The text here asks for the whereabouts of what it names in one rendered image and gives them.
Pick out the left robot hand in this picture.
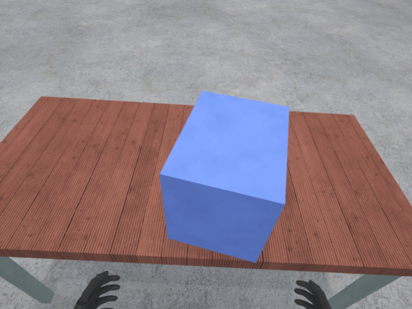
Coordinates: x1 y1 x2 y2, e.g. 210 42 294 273
74 271 120 309

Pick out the table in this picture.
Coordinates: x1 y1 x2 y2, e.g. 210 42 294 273
0 96 412 309

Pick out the right robot hand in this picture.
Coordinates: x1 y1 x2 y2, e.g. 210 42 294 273
294 280 331 309

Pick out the carton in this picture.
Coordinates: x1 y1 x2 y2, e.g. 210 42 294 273
160 91 289 263

